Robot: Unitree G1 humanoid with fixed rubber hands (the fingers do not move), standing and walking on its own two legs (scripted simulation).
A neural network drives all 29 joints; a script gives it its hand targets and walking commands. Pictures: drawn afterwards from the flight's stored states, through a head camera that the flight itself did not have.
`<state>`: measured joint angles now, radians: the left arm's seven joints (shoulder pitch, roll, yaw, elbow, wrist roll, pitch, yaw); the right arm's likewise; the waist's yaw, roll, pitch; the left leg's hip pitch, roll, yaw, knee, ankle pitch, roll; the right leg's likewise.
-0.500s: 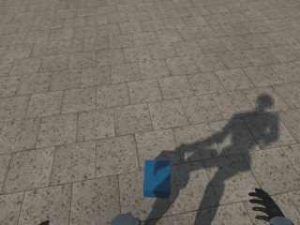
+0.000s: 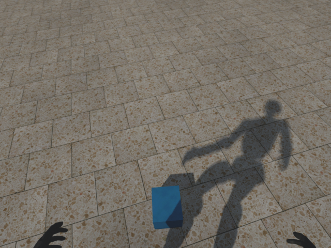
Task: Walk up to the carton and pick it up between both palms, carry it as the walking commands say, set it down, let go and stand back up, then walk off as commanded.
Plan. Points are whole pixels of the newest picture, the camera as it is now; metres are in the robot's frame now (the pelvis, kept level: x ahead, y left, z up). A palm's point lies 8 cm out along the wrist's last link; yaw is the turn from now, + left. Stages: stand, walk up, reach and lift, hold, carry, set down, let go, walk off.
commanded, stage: walk up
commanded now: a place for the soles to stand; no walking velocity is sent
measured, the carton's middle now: (166, 207) +0.42 +0.03 -0.70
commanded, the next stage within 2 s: none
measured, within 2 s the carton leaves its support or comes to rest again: neither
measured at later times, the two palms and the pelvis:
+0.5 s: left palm out of the picture +0.05 +0.36 -0.09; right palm out of the picture +0.10 -0.30 -0.12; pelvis -0.01 +0.02 -0.01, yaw -4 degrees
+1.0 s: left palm out of the picture +0.12 +0.36 -0.09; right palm out of the picture +0.12 -0.28 -0.09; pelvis -0.01 +0.04 +0.00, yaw +1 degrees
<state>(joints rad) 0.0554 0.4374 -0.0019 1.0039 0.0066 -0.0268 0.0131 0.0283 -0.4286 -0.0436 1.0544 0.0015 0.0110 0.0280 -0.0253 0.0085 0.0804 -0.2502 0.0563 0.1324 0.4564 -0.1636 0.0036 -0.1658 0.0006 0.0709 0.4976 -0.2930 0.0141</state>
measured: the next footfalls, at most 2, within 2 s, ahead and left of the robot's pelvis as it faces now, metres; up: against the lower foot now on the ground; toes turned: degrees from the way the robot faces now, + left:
none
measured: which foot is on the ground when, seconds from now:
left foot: down 0.00-1.00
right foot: down 0.00-1.00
